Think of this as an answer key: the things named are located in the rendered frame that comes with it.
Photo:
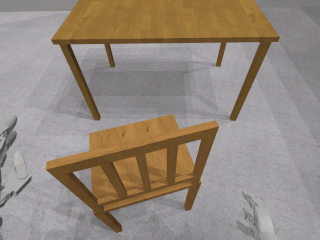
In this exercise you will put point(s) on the robot right hand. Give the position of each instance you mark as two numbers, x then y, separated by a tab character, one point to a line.
259	220

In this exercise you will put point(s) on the table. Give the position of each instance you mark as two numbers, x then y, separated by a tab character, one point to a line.
165	21

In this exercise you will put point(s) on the robot left hand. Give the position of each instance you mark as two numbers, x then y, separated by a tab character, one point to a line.
17	181

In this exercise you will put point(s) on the chair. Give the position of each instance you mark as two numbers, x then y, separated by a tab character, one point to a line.
137	162

